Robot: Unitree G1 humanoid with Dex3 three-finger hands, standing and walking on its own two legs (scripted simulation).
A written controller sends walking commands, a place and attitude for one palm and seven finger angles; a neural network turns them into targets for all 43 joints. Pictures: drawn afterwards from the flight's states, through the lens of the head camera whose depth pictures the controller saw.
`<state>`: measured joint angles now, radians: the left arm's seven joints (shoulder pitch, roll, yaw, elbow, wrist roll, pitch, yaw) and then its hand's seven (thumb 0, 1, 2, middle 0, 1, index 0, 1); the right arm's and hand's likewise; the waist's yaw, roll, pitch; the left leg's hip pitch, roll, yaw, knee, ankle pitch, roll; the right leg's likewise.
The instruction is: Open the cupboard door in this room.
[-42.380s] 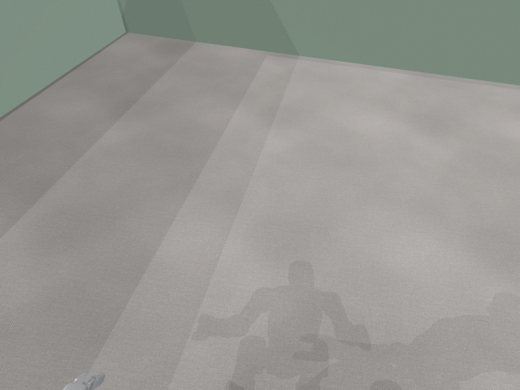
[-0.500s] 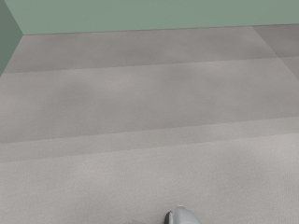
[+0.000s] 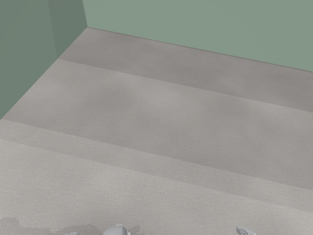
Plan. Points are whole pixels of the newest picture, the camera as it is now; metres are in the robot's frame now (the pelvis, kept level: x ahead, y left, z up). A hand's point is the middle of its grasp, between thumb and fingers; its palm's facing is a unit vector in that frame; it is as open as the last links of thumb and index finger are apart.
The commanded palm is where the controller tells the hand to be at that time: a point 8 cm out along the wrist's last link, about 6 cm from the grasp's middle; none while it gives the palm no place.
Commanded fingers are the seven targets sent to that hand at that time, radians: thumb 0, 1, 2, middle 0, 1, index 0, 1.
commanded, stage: turn to face it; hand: left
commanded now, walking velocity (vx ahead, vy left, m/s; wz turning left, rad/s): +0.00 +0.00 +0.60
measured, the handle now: out of the picture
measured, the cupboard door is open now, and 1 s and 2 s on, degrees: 41 41 41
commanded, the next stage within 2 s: none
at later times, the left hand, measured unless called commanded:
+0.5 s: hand out of the picture +0.04 +0.14 -0.12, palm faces +0.28 -0.91 -0.30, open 7.3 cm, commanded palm none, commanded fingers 0.00 0.90 0.90 -0.20 -0.30 -0.20 -0.30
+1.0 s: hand out of the picture -0.02 +0.16 -0.13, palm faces +0.58 -0.76 -0.29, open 7.3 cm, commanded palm none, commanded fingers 0.00 0.90 0.90 -0.20 -0.30 -0.20 -0.30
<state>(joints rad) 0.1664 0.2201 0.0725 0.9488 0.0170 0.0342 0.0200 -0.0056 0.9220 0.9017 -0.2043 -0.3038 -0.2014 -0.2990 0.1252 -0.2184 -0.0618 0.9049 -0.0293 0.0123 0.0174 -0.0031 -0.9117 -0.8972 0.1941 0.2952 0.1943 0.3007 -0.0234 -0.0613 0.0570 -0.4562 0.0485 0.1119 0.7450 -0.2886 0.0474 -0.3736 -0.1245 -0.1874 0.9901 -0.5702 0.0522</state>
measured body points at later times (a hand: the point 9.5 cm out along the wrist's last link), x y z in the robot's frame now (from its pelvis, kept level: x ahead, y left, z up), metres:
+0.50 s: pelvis +0.03 -0.07 +0.03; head +0.09 -0.09 +0.47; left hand +0.02 +0.19 -0.10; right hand +0.16 -0.30 -0.14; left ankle -0.01 +0.07 -0.63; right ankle +0.03 -0.17 -0.71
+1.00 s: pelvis +0.04 -0.08 +0.02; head +0.08 -0.05 +0.47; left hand -0.05 +0.20 -0.11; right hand +0.27 -0.23 -0.12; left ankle -0.02 +0.04 -0.71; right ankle +0.12 -0.20 -0.67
